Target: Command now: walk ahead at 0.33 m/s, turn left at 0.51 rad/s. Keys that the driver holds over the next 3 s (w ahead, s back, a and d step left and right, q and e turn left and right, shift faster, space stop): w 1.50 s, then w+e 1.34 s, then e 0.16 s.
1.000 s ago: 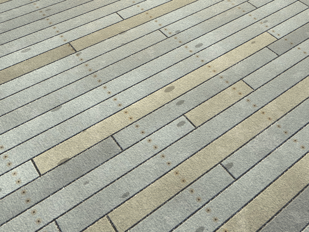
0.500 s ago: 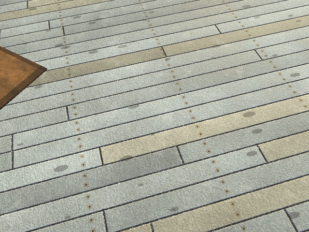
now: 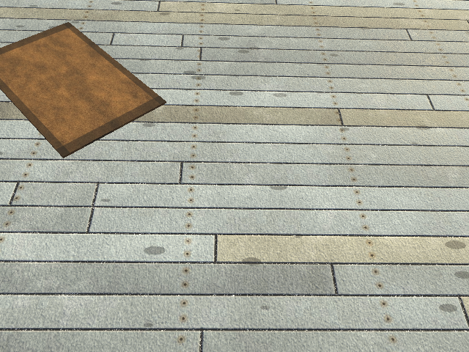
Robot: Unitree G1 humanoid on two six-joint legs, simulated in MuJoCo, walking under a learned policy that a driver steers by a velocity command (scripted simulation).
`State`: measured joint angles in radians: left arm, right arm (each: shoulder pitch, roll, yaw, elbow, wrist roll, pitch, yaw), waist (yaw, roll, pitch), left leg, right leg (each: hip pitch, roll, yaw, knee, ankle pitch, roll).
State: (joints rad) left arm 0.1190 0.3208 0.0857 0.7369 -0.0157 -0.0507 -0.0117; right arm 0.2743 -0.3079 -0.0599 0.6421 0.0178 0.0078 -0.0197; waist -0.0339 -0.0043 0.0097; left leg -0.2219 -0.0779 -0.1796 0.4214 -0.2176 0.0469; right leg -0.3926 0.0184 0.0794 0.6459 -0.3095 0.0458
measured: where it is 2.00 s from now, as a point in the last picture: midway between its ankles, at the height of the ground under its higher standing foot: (207, 192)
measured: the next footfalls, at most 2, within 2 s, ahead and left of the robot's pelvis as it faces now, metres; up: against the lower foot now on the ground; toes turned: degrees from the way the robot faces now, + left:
right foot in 0.10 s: +0.09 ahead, -0.14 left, +0.00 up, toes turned +6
left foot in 0.54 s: +0.38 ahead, +0.15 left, +0.00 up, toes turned +5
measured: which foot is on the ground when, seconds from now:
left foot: down 0.00-0.10, up 0.12-0.52, down 0.54-1.00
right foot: up 0.00-0.08, down 0.10-0.54, up 0.56-1.00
